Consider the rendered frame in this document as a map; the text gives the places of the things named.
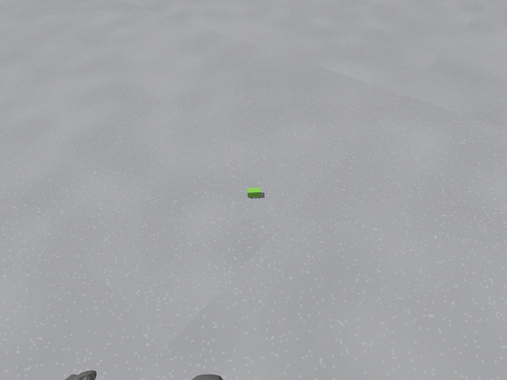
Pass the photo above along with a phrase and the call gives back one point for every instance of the small box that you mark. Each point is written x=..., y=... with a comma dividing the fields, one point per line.
x=254, y=192

